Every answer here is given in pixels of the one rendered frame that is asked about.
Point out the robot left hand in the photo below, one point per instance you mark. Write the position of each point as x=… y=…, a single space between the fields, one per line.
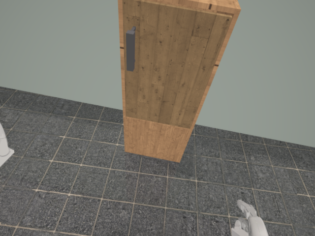
x=5 y=151

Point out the robot right hand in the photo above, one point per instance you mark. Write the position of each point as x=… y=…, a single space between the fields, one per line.
x=253 y=227

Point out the handle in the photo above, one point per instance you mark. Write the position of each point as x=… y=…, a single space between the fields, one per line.
x=130 y=49

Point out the cupboard door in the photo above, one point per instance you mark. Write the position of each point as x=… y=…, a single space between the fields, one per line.
x=175 y=51

